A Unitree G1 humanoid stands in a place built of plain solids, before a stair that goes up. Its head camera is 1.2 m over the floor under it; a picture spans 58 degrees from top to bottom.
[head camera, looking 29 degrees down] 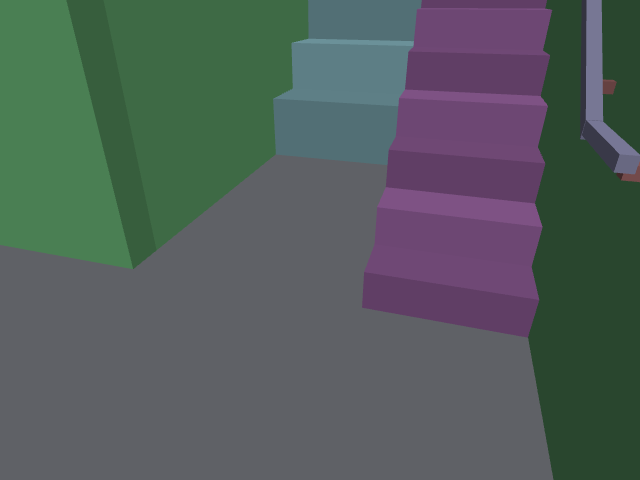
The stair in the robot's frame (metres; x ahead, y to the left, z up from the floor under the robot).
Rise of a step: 0.19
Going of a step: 0.25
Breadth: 0.69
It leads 17 degrees to the right of straight ahead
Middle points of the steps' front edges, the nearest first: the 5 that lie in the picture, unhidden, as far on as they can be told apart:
1.44 -0.52 0.19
1.68 -0.59 0.38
1.91 -0.66 0.58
2.15 -0.73 0.77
2.38 -0.80 0.96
